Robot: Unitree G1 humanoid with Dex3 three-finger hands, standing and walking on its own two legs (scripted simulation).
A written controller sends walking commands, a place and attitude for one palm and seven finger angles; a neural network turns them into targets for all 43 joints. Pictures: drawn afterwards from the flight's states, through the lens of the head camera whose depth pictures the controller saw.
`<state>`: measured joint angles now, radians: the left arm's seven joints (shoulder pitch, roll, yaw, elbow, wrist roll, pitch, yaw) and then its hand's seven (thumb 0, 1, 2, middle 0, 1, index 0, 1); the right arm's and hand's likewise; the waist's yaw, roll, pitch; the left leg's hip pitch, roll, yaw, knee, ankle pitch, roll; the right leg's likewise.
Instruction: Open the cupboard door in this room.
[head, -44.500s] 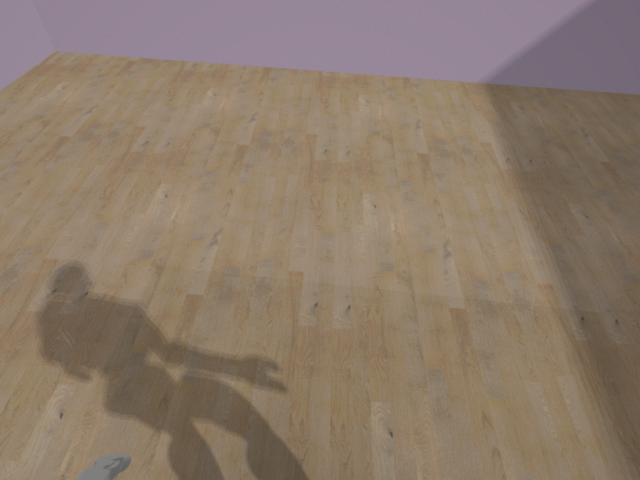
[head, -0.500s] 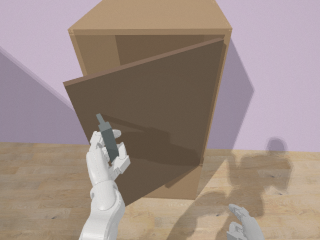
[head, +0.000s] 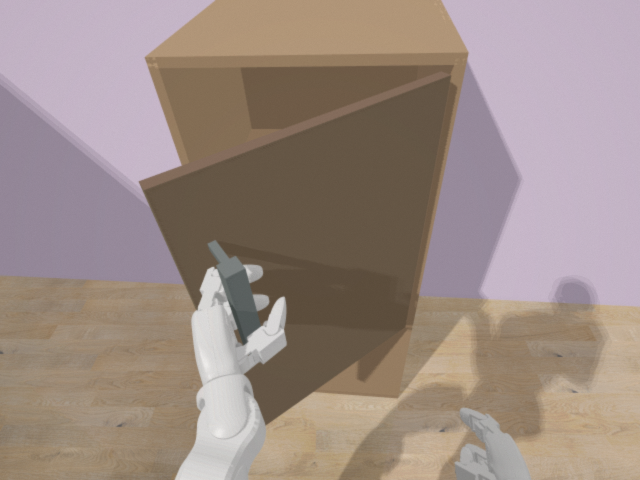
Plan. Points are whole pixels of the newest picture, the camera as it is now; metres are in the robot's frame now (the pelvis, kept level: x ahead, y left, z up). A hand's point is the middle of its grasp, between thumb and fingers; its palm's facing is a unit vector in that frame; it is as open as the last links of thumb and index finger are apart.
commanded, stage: open thumb and fingers to let go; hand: left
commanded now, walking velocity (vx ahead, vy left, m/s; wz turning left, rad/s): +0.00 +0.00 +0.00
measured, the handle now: (236, 300) +0.30 +0.12 +0.11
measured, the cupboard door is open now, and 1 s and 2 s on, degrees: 41 44 43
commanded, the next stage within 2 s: slide the hand sideways off the handle in 0.56 s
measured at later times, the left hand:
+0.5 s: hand (263, 327) +0.26 +0.08 +0.11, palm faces +0.30 -0.96 -0.01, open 14.8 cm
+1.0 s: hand (261, 364) +0.22 +0.08 +0.11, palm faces -0.13 -0.99 +0.03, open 16.2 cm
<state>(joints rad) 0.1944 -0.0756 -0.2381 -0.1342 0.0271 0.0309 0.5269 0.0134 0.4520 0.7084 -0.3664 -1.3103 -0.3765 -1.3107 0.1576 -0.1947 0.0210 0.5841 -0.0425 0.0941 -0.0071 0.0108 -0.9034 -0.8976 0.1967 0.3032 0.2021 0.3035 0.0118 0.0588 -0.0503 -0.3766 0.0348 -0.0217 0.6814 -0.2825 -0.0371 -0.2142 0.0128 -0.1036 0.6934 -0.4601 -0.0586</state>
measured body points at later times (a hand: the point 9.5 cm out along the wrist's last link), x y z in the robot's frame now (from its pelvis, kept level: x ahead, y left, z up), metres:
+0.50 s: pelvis +0.00 +0.02 +0.00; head -0.03 +0.00 +0.45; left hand +0.24 +0.13 +0.11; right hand +0.19 -0.19 -0.09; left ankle +0.05 +0.15 -0.72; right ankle -0.05 -0.07 -0.72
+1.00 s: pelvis -0.02 +0.03 +0.00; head -0.05 +0.01 +0.45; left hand +0.22 +0.13 +0.11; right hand +0.16 -0.18 -0.08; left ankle +0.05 +0.15 -0.72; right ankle -0.05 -0.07 -0.72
